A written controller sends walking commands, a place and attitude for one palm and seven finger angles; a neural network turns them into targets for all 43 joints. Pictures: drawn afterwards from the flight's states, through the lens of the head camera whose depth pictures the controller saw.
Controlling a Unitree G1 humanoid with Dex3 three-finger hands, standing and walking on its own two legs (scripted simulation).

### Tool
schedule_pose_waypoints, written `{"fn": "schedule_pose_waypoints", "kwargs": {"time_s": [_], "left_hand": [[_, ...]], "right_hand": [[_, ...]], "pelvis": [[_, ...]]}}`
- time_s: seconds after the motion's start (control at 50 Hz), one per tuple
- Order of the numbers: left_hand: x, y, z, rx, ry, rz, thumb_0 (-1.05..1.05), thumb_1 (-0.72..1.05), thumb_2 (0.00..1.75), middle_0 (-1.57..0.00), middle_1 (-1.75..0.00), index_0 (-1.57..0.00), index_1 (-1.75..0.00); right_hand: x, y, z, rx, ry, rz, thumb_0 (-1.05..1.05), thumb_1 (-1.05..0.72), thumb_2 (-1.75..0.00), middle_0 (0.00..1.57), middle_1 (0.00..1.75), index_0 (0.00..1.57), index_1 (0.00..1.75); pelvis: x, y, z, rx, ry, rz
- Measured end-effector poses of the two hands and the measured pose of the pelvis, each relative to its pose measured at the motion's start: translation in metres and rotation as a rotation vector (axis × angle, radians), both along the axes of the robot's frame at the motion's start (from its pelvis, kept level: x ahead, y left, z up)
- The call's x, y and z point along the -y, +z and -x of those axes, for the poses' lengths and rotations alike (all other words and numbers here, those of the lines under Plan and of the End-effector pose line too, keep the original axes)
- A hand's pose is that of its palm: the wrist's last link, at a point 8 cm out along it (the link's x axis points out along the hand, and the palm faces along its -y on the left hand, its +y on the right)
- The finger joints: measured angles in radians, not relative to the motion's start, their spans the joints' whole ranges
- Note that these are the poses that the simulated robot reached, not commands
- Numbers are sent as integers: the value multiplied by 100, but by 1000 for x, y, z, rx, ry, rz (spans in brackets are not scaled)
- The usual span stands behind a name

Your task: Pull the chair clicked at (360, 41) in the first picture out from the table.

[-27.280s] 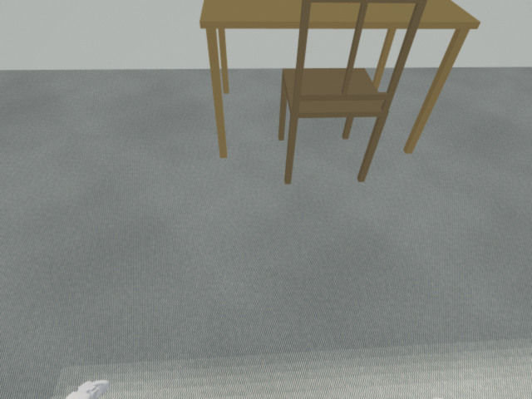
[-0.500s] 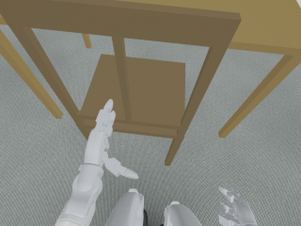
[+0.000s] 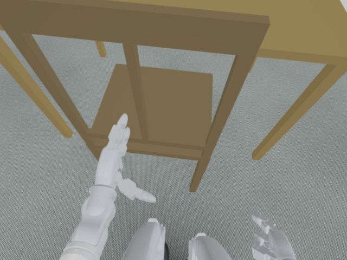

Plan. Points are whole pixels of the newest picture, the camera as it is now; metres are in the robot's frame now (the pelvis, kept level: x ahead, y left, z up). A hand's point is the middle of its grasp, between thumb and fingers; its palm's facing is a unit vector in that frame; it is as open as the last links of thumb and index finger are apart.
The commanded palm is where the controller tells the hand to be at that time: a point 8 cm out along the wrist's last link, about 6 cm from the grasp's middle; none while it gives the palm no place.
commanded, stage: aim the fingers beside a spindle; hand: left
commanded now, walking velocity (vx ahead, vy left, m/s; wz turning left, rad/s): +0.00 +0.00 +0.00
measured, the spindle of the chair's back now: (140, 102) +0.47 +0.11 +0.05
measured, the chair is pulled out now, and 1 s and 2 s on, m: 0.00 0.00 0.00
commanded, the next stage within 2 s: push the fingers through the gap in 0.04 s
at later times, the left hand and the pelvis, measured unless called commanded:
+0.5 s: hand (139, 150) +0.35 +0.10 +0.03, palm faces -0.06 -1.00 -0.03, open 16.9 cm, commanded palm +0.34 +0.15 +0.02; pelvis +0.00 +0.00 +0.00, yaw +0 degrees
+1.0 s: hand (144, 136) +0.39 +0.10 +0.01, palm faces -0.06 -1.00 -0.05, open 16.9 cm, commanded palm +0.38 +0.14 +0.02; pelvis -0.01 +0.01 +0.00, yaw -1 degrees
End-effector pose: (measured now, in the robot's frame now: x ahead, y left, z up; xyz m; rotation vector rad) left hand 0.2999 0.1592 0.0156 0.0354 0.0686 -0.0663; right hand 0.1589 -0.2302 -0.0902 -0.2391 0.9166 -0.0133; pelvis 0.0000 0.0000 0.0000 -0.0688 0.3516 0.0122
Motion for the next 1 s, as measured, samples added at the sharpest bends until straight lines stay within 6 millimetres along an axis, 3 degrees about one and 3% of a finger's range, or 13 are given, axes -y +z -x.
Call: {"fn": "schedule_pose_waypoints", "kwargs": {"time_s": [0.1, 0.22, 0.36, 0.54, 0.78, 1.0], "left_hand": [[6, 2, 5, -6, -19, 18, -1, -50, 30, -6, -8, -6, -8], [-5, 15, 6, 61, 29, -9, -1, -50, 30, -6, -8, -7, -8], [2, 2, -12, 12, -21, -10, -1, -50, 30, -6, -8, -6, -8], [-1, 12, -34, 53, 11, -2, -1, -50, 30, -6, -8, -7, -8], [6, 9, -44, 46, -13, 2, -1, -50, 30, -6, -8, -6, -8], [6, 3, -73, 40, 9, -19, -1, -50, 30, -6, -8, -7, -8]], "right_hand": [[4, 3, -1, 15, -15, 4, 1, -91, -90, 20, 30, 20, 30], [4, 3, -1, 16, -2, 1, 1, -91, -90, 20, 30, 20, 30], [6, -2, 0, 5, -10, 11, 1, -91, -90, 20, 30, 20, 30], [8, -3, 16, -37, -30, 15, 1, -91, -90, 20, 30, 20, 30], [9, -6, 34, -93, -52, 23, 1, -91, -90, 20, 30, 20, 30], [11, -15, 48, -135, -70, 29, 1, -91, -90, 20, 30, 20, 30]], "pelvis": [[1, 1, -1, 3, -4, -2], [3, 2, -2, 6, -4, -5], [2, -1, 2, 1, 2, 0], [0, 2, 0, -8, -7, -3], [-6, 2, 1, -9, -6, 3], [-6, -4, 7, -29, -10, 6]]}}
